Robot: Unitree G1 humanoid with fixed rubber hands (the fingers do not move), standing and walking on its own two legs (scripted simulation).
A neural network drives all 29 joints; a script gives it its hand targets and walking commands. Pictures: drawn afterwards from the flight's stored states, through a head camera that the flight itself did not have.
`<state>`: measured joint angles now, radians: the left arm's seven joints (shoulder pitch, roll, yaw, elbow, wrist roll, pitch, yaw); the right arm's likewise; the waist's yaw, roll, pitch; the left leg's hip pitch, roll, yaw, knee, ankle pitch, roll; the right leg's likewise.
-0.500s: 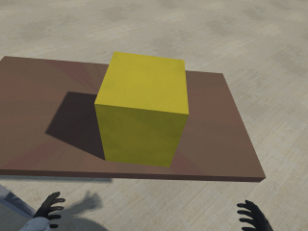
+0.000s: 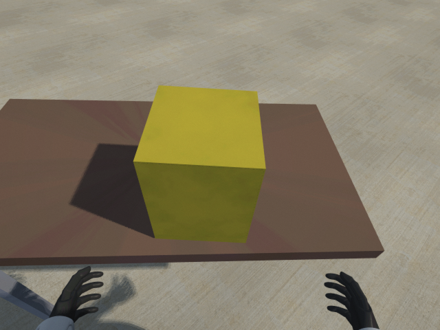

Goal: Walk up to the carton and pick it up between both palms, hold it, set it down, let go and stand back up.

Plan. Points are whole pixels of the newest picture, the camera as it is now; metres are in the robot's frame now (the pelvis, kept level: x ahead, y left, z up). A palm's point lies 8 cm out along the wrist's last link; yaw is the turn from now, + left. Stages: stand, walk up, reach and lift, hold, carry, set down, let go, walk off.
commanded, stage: reach and lift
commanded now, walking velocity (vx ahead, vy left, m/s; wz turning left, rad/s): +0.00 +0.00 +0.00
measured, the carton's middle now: (204, 167) +0.43 +0.04 +0.05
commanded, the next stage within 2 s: none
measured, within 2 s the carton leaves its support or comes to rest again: neither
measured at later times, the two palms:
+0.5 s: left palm (56, 316) +0.15 +0.25 +0.02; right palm (352, 306) +0.17 -0.20 +0.02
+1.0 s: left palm (68, 277) +0.19 +0.23 +0.06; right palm (341, 261) +0.22 -0.18 +0.07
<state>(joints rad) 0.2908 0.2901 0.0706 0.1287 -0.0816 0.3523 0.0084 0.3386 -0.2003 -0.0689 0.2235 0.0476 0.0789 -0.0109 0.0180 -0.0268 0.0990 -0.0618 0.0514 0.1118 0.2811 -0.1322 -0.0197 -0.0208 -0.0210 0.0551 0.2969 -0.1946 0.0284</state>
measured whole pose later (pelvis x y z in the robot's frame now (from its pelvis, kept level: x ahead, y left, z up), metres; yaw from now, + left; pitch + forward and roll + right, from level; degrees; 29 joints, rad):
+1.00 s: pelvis +0.00 +0.00 +0.00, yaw +1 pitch -3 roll +0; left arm 0.31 0.32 0.01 -0.29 -0.27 0.29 0.02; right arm 0.33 -0.12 -0.03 -0.27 0.22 0.20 -0.13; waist 0.07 -0.03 0.07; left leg -0.11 0.05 0.08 0.31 -0.15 -0.02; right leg -0.04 -0.01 0.04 0.30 -0.20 0.02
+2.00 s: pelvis -0.01 +0.00 +0.00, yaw +1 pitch -1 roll +0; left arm -0.57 0.34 0.17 0.12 -0.20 0.75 0.02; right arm -0.52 -0.33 -0.02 0.21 0.40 0.46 -0.18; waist -0.01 -0.04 0.02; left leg -0.18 0.05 0.07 0.32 -0.12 -0.02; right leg -0.13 -0.01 0.05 0.31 -0.18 0.03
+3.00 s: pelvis +0.00 -0.01 +0.00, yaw +3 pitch +6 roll -1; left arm -0.92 0.35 0.06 0.85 -0.18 0.35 0.03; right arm -0.90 -0.24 0.01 0.88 0.35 0.24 -0.17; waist -0.04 -0.04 -0.04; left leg -0.35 0.06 0.00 0.37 -0.13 -0.03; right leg -0.24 0.01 0.00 0.30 -0.16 0.01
